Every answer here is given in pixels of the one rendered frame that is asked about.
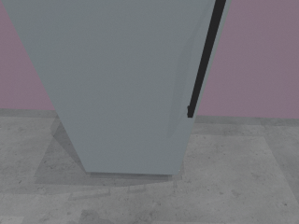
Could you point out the fridge door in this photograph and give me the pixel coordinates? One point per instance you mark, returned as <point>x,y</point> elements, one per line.
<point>120,75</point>

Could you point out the handle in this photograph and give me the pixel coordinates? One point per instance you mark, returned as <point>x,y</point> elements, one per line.
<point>210,39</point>

